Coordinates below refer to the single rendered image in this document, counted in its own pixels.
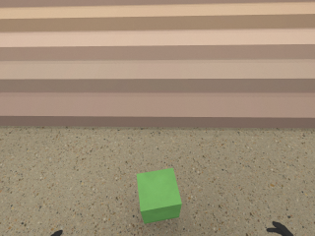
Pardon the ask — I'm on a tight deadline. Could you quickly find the carton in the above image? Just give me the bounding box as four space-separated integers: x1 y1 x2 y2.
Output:
136 167 182 224

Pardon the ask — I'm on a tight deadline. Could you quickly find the robot right hand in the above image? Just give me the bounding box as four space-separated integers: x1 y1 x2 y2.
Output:
266 221 294 236

